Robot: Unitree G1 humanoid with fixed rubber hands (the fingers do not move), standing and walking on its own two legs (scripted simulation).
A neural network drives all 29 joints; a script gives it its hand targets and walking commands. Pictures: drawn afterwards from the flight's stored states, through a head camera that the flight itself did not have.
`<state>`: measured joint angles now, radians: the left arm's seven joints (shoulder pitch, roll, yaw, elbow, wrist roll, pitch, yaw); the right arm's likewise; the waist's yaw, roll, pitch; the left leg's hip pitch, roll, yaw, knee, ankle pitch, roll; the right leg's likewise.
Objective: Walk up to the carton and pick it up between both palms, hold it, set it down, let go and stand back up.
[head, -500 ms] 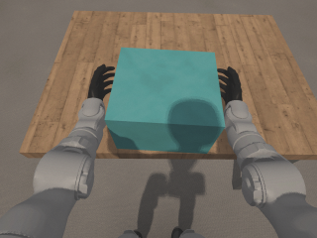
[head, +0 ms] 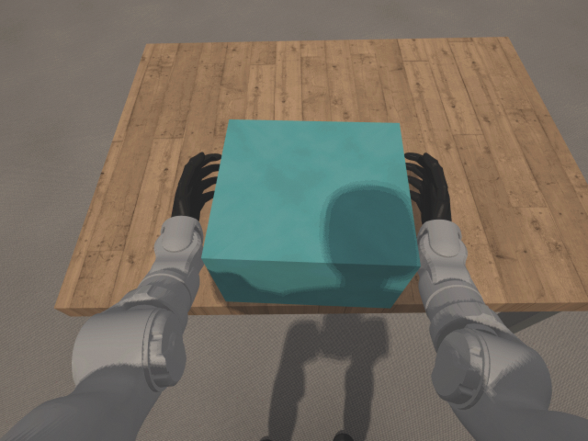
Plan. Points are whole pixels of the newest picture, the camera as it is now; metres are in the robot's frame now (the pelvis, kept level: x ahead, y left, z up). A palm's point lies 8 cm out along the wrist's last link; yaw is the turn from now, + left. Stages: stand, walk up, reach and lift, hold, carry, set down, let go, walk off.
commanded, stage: reach and lift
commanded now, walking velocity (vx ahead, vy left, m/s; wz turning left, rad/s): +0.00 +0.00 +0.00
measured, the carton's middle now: (310, 214) +0.43 -0.02 +0.00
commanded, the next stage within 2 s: none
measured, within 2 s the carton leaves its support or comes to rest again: leaves its support in 1.58 s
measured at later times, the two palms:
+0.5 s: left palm (189, 209) +0.42 +0.16 +0.03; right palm (433, 210) +0.41 -0.19 +0.03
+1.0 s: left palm (184, 215) +0.40 +0.16 +0.04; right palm (438, 214) +0.39 -0.19 +0.05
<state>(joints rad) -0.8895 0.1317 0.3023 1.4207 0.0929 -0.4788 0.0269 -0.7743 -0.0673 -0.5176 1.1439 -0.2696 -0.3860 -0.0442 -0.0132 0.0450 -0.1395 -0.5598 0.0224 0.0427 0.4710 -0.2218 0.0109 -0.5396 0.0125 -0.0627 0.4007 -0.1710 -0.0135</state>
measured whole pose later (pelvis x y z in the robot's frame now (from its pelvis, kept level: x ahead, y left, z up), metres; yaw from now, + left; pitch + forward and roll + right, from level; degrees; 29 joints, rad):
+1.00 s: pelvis -0.01 -0.01 +0.00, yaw +0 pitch +19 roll -1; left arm -0.84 0.09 0.32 1.29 0.20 -0.52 0.04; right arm -0.75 -0.09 -0.56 1.25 -0.34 -0.63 -0.11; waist 0.02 -0.03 -0.17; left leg -0.57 0.03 0.04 0.38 -0.15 0.00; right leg -0.54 0.03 -0.07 0.28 -0.08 -0.03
